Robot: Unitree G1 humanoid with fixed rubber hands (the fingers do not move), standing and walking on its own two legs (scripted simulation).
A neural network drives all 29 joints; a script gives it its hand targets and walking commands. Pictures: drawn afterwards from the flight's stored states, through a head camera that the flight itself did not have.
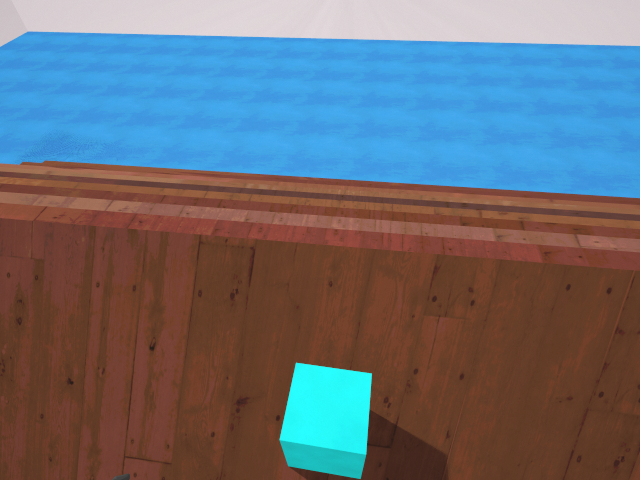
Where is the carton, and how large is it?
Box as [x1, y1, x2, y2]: [280, 363, 371, 478]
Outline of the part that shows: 296,363 280,435 280,442 288,465 360,478 366,450 371,373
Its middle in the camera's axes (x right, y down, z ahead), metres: +0.02 +0.51 +1.07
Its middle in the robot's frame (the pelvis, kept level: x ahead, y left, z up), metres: +0.42 +0.03 -0.66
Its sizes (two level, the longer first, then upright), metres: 0.210 0.200 0.250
